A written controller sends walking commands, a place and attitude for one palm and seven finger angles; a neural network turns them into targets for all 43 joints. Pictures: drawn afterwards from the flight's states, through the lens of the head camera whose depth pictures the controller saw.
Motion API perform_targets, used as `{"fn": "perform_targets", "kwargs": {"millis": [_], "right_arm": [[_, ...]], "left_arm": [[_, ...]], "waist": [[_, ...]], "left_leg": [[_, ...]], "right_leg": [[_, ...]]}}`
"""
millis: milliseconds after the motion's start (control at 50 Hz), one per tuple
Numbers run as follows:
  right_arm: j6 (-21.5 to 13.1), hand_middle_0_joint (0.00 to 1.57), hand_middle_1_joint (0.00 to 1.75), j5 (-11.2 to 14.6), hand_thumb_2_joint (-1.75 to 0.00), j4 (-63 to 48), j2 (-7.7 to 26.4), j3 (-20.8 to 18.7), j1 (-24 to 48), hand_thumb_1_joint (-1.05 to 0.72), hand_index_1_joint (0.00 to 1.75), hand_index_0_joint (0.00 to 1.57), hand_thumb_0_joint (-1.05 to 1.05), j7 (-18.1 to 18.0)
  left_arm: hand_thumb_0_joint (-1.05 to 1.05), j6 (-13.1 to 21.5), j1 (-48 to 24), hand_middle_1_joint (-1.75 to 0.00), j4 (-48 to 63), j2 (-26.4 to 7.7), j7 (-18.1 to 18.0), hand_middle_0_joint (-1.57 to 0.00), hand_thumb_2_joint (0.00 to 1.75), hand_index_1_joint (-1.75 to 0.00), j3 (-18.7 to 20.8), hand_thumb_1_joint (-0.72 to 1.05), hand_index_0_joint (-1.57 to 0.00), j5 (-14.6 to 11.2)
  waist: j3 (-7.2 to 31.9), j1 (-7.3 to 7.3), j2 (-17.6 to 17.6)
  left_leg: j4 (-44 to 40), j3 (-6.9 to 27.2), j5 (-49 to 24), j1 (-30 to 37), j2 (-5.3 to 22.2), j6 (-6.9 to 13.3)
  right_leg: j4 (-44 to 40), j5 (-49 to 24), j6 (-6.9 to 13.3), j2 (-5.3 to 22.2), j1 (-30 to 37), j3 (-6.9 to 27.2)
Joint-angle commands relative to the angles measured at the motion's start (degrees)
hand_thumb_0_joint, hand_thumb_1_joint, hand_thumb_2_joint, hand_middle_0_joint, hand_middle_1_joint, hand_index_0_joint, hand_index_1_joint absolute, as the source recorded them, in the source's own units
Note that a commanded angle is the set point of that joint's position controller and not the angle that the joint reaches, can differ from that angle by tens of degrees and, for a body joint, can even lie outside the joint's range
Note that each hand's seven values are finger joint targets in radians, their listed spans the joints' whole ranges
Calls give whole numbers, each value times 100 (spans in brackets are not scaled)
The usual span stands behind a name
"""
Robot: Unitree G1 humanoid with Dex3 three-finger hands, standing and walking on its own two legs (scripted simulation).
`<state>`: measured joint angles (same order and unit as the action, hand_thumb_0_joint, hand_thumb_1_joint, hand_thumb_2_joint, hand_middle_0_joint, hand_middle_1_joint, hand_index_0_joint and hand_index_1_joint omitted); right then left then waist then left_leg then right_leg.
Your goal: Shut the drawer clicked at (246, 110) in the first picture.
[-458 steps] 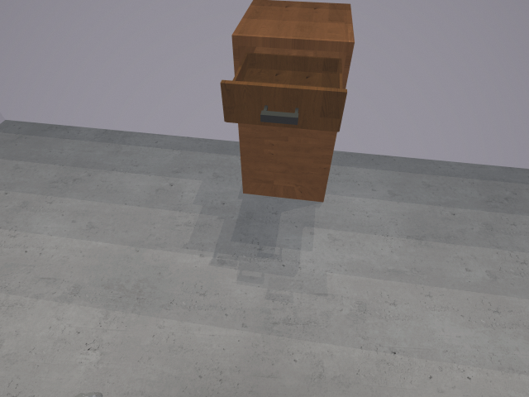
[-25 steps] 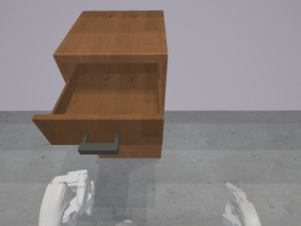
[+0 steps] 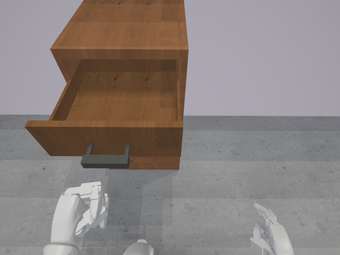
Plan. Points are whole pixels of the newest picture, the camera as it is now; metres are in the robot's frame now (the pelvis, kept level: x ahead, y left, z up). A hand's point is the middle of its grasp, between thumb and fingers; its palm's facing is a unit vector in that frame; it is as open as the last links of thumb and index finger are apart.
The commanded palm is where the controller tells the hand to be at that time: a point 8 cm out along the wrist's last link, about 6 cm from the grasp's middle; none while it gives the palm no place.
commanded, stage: bring the fist close to the handle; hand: left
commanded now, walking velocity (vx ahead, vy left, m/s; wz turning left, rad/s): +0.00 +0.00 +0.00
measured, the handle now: (107, 153) +0.36 +0.18 +0.01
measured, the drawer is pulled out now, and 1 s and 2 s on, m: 0.28 0.28 0.20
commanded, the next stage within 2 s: push the drawer shut in 0.98 s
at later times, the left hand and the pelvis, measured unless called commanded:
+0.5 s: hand (114, 192) +0.26 +0.14 +0.01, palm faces +0.00 -1.00 -0.02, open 3.3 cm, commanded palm +0.24 +0.20 +0.02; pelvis -0.01 +0.01 -0.03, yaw -1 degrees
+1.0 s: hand (117, 190) +0.27 +0.14 +0.01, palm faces +0.00 -1.00 -0.01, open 3.3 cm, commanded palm +0.24 +0.19 +0.01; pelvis -0.01 +0.02 -0.03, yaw -1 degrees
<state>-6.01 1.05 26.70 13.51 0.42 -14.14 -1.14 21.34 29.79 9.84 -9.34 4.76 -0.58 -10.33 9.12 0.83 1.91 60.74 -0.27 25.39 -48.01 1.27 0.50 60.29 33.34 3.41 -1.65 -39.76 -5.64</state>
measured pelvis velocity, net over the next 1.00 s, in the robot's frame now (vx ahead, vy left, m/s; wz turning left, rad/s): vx -0.01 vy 0.02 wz -0.02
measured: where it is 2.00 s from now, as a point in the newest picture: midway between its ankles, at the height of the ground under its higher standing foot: outside the picture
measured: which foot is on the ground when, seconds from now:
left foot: down 0.00-1.00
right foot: down 0.00-1.00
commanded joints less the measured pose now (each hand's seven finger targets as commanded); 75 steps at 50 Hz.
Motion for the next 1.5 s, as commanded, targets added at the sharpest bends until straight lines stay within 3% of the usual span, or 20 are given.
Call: {"fn": "perform_targets", "kwargs": {"millis": [0,20,60,180,220,260,420,560,620,660,800,940,1060,1120,1160,1220,1280,1320,1420,1480], "right_arm": [[-256,20,30,-2,-90,-906,635,-263,376,-90,30,20,0,-23],[-222,20,30,-4,-90,-857,645,-275,355,-90,30,20,0,-28],[-229,20,30,-19,-90,-908,609,-260,353,-90,30,20,0,3],[-192,20,30,-68,-90,-795,681,-245,339,-90,30,20,0,8],[-175,20,30,-82,-90,-744,717,-255,329,-90,30,20,0,-2],[-156,20,30,-77,-90,-768,700,-256,346,-90,30,20,0,17],[-26,20,30,-104,-90,-612,748,-250,329,-90,30,20,0,23],[104,20,30,-130,-90,-538,734,-273,338,-90,30,20,0,86],[172,20,30,-136,-90,-584,762,-281,308,-90,30,20,0,86],[203,20,30,-119,-90,-635,718,-285,352,-90,30,20,0,103],[294,20,30,-113,-90,-598,737,-264,335,-90,30,20,0,95],[286,20,30,-119,-90,-636,702,-264,351,-90,30,20,0,96],[336,20,30,-131,-90,-719,673,-260,369,-90,30,20,0,128],[361,20,30,-140,-90,-605,723,-238,346,-90,30,20,0,83],[343,20,30,-146,-90,-582,692,-233,397,-90,30,20,0,76],[336,20,30,-138,-90,-485,737,-232,359,-90,30,20,0,45],[351,20,30,-111,-90,-461,732,-238,367,-90,30,20,0,56],[379,20,30,-96,-90,-397,770,-235,291,-90,30,20,0,46],[378,20,30,-85,-90,-245,801,-231,316,-90,30,20,0,-1],[369,20,30,-91,-90,-169,800,-249,274,-90,30,20,0,0]], "left_arm": [[0,389,-315,-160,947,-404,-81,-140,90,-160,334,90,-140,-38],[0,412,-374,-160,894,-546,-145,-140,90,-160,508,90,-140,5],[0,466,-429,-160,1002,-297,-156,-140,90,-160,223,90,-140,-1],[0,570,-1147,-160,556,-291,-274,-140,90,-160,145,90,-140,100],[0,595,-1284,-160,373,-482,-323,-140,90,-160,345,90,-140,129],[0,601,-1390,-160,340,-338,-318,-140,90,-160,222,90,-140,134],[0,613,-2168,-160,-210,-470,-412,-140,90,-160,368,90,-140,168],[0,650,-2600,-160,-601,-163,-454,-140,90,-160,64,90,-140,243],[0,687,-2574,-160,-403,-415,-526,-140,90,-160,293,90,-140,242],[0,691,-2355,-160,-300,-329,-583,-140,90,-160,239,90,-140,248],[0,647,-2494,-160,-492,-225,-625,-140,90,-160,92,90,-140,291],[0,745,-2334,-160,-223,-188,-672,-140,90,-160,-28,90,-140,342],[0,684,-1986,-160,-258,-104,-732,-140,90,-160,-98,90,-140,397],[0,731,-2814,-160,-401,-351,-792,-140,90,-160,56,90,-140,469],[0,795,-3090,-160,-456,-219,-794,-140,90,-160,-24,90,-140,460],[0,802,-3488,-160,-595,-457,-767,-140,90,-160,211,90,-140,380],[0,699,-3503,-160,-777,-347,-663,-140,90,-160,176,90,-140,296],[0,590,-3621,-160,-1011,-455,-606,-140,90,-160,275,90,-140,254],[0,631,-4487,-160,-1296,-530,-619,-140,90,-160,309,90,-140,242],[0,724,-4837,-160,-1480,-560,-630,-140,90,-160,399,90,-140,250]], "waist": [[842,79,-254],[855,55,-271],[1033,60,-83],[971,186,-182],[1024,150,-231],[1250,129,-107],[1463,142,-60],[1565,202,-20],[1831,101,-1],[1871,45,108],[1528,205,-214],[1728,126,121],[1598,113,-103],[1284,297,-238],[1418,277,-51],[1612,259,-55],[1855,186,60],[1773,257,-127],[1512,393,-113],[1731,344,-79]], "left_leg": [[-488,156,-1035,876,-81,173],[-474,156,-1096,873,-67,175],[-454,138,-1188,959,-72,175],[-268,207,-897,671,-39,170],[-219,221,-851,582,-27,174],[-202,202,-939,663,-31,168],[-45,238,-924,512,-18,163],[96,277,-1101,530,-2,143],[57,280,-1179,625,-2,147],[3,254,-1300,772,5,126],[8,296,-994,542,10,139],[-42,353,-1193,851,24,116],[-33,308,-1098,668,-3,124],[63,333,-723,414,6,152],[90,322,-645,470,-15,146],[113,304,-684,482,-24,160],[74,270,-925,660,-34,146],[69,282,-949,569,-16,162],[101,296,-619,440,-6,179],[93,285,-672,531,-22,164]], "right_leg": [[-1053,-1879,-353,110,-43,607],[-1031,-1905,-341,92,-25,602],[-919,-2042,-321,91,-72,539],[-724,-1535,-287,47,-557,491],[-684,-1434,-275,34,-600,513],[-590,-1527,-257,38,-618,467],[-422,-1460,-228,17,-784,457],[-198,-1656,-214,16,-1079,364],[-186,-1672,-195,5,-904,375],[-193,-1776,-187,6,-866,359],[-254,-1552,-214,-8,-996,342],[-195,-1566,-171,0,-1036,293],[-216,-1603,-186,2,-957,304],[-261,-1251,-204,-11,-1200,355],[-249,-1133,-194,5,-1264,370],[-301,-1154,-194,-1,-1126,435],[-315,-1447,-194,9,-955,450],[-361,-1513,-213,-3,-892,457],[-455,-1128,-236,14,-1166,497],[-416,-1162,-226,19,-1118,504]]}}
